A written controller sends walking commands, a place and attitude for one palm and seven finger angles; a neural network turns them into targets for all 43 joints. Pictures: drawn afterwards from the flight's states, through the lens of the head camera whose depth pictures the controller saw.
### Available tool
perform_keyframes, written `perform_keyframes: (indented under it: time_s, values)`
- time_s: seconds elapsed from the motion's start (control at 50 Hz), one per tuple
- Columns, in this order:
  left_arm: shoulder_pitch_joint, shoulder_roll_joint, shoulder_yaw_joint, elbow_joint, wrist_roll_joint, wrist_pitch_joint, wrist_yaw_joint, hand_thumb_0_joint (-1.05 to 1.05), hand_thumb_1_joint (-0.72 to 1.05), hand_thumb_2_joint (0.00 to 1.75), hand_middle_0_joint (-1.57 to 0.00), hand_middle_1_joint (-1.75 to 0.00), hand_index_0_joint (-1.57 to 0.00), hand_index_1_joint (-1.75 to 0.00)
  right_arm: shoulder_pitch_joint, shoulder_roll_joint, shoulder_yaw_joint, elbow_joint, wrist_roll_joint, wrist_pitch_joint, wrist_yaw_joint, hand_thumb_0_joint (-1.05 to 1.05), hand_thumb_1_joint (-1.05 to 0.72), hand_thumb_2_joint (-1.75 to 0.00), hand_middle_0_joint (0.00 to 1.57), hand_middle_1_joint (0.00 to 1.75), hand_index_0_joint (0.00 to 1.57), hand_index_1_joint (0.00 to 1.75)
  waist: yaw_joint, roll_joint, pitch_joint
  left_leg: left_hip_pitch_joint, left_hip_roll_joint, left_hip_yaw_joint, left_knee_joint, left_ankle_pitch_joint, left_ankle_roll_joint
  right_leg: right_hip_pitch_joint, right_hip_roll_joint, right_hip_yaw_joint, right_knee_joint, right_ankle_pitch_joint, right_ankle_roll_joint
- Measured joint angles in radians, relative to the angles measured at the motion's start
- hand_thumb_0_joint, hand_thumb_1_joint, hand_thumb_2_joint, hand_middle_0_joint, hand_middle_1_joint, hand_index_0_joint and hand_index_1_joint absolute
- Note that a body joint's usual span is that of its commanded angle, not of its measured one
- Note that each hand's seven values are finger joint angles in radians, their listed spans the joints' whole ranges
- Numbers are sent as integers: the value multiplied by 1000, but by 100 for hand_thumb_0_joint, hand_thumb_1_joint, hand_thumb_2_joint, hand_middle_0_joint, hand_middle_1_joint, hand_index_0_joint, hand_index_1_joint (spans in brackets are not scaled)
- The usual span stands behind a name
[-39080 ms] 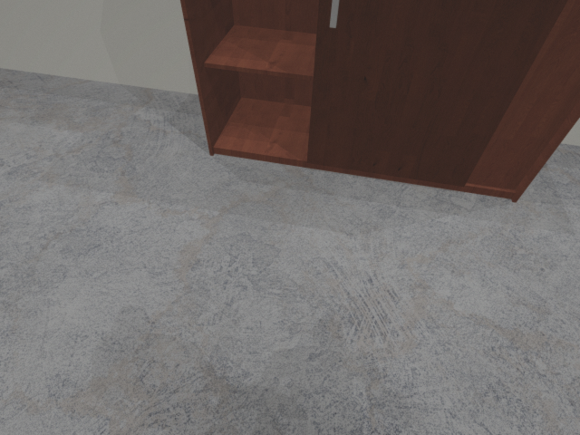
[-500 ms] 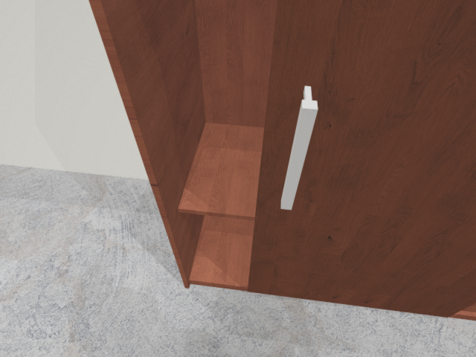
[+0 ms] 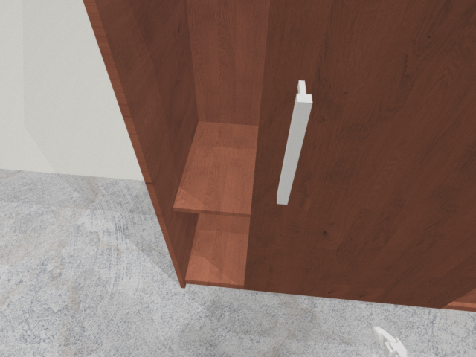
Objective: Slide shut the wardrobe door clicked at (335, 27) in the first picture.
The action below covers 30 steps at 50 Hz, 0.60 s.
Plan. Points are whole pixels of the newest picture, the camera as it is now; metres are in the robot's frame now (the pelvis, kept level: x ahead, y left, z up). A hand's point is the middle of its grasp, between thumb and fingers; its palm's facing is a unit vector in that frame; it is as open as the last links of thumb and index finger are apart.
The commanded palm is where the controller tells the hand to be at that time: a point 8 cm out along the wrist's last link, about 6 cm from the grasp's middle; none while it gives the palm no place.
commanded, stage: raise the hand with hooked fingers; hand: right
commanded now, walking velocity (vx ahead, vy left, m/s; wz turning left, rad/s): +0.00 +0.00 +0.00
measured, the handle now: (290, 149) +0.46 -0.06 +0.11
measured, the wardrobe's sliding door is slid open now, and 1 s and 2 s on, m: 0.25 0.25 0.25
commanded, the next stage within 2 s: move the hooked fingers beside the handle in 1.98 s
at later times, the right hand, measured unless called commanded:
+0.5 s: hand (387, 352) +0.15 -0.20 +0.01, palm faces +0.05 +1.00 -0.08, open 9.8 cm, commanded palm +0.13 -0.26 +0.01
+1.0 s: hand (430, 304) +0.20 -0.25 +0.07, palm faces +0.07 +0.99 -0.07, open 12.8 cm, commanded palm +0.17 -0.30 +0.08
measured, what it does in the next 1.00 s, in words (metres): stands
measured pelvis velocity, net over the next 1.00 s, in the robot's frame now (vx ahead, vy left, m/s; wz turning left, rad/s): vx -0.03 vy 0.00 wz -0.05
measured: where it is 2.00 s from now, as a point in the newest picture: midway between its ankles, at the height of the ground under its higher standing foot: outside the picture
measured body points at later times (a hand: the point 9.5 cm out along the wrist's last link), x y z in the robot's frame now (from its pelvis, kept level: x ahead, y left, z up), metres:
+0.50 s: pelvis -0.05 +0.03 -0.06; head -0.02 +0.02 +0.38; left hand +0.18 +0.23 -0.12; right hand +0.15 -0.25 +0.02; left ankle -0.03 +0.13 -0.73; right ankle +0.01 -0.11 -0.73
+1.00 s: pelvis -0.03 +0.00 -0.03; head -0.01 +0.00 +0.42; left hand +0.15 +0.25 -0.09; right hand +0.19 -0.30 +0.07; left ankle -0.03 +0.13 -0.73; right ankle +0.01 -0.11 -0.73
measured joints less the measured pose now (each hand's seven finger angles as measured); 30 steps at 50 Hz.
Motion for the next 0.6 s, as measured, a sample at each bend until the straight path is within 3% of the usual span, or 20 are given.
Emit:
perform_keyframes:
  time_s: [0.04, 0.08, 0.14, 0.18, 0.24, 0.3, 0.36, 0.42, 0.48, 0.54, 0.6]
  values:
    - [-19, 25, 14, -62, 7, -46, -5, 1, 92, 90, -20, -30, -20, -30, -49, 0, -31, -128, 23, -88, 18, 2, -88, -88, 20, 33, 20, 32, 25, -19, -28, -48, 3, 30, 44, -17, -2, -68, 3, 29, 62, -12, 0]
    - [-62, 46, 29, -119, 19, -66, -20, 1, 91, 90, -20, -30, -20, -30, -109, 4, -73, -170, 53, -220, 75, 1, -85, -87, 20, 35, 20, 34, 37, -27, -74, -139, -2, 37, 118, -37, 2, -164, -3, 37, 139, -33, 3]
    - [-137, 63, 53, -206, 26, -77, -51, 1, 91, 90, -20, -30, -20, -30, -165, 6, -119, -162, 117, -434, 239, 1, -80, -84, 20, 38, 20, 38, 34, -14, -132, -304, -14, 29, 273, -87, 12, -321, -19, 32, 284, -80, 13]
    - [-174, 77, 68, -276, 19, -74, -63, 1, 91, 90, -20, -30, -20, -30, -165, 2, -130, -153, 144, -501, 350, 0, -75, -83, 20, 41, 21, 40, 23, -6, -147, -383, -21, 28, 366, -121, 18, -398, -27, 33, 374, -111, 19]
    - [-201, 96, 76, -372, 4, -55, -53, 1, 91, 90, -20, -30, -19, -30, -115, -7, -131, -163, 170, -452, 429, 0, -68, -80, 21, 45, 22, 44, -3, 3, -153, -445, -23, 35, 459, -163, 20, -464, -31, 42, 465, -147, 23]
    - [-204, 104, 72, -428, -1, -49, -30, 1, 91, 90, -20, -30, -19, -30, -50, -13, -144, -189, 177, -389, 408, 0, -61, -77, 22, 49, 22, 49, -28, -1, -150, -462, -30, 61, 496, -183, 32, -497, -35, 68, 519, -168, 28]
    - [-194, 96, 52, -435, 7, -63, -10, 1, 91, 90, -20, -30, -19, -30, -20, -27, -161, -246, 167, -399, 361, 1, -54, -74, 23, 54, 23, 53, -52, -12, -138, -458, -40, 95, 503, -189, 40, -516, -41, 104, 551, -178, 33]
    - [-184, 79, 14, -399, 9, -81, 3, 1, 91, 90, -20, -30, -19, -30, -57, -51, -170, -286, 175, -439, 370, 1, -47, -71, 23, 58, 23, 57, -63, -29, -119, -444, -48, 126, 494, -186, 48, -522, -44, 136, 566, -179, 38]
    - [-171, 53, -27, -351, 4, -85, 10, 1, 91, 90, -20, -30, -20, -30, -139, -81, -179, -273, 193, -420, 430, 1, -39, -68, 23, 63, 23, 62, -61, -44, -107, -431, -55, 139, 471, -172, 50, -518, -48, 151, 556, -169, 41]
    - [-146, 25, -53, -314, -2, -79, 13, 1, 90, 90, -20, -30, -20, -30, -204, -107, -198, -238, 211, -338, 478, 1, -32, -65, 24, 67, 24, 66, -44, -56, -100, -409, -58, 132, 431, -151, 48, -492, -52, 144, 517, -153, 41]
    - [-109, 11, -57, -293, -2, -79, 11, 1, 90, 90, -21, -30, -20, -30, -215, -117, -230, -219, 229, -264, 482, 0, -25, -62, 24, 72, 25, 71, -22, -65, -103, -380, -58, 110, 381, -127, 41, -451, -54, 121, 461, -134, 38]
